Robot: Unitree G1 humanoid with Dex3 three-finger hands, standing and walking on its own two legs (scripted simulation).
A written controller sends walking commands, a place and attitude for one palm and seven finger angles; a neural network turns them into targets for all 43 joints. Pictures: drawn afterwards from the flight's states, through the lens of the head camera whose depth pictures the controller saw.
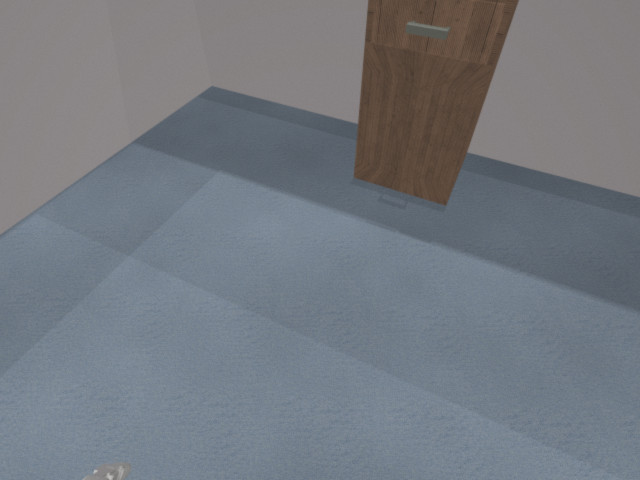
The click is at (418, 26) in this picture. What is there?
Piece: drawer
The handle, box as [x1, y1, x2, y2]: [405, 21, 450, 39]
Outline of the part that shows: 405,32 445,39 450,27 444,28 415,23 415,21 412,21 407,23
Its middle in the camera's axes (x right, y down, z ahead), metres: +0.36 -0.71 +1.30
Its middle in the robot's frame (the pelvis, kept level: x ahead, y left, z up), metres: +1.47 -0.29 -0.02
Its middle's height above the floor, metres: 0.75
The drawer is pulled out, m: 0.00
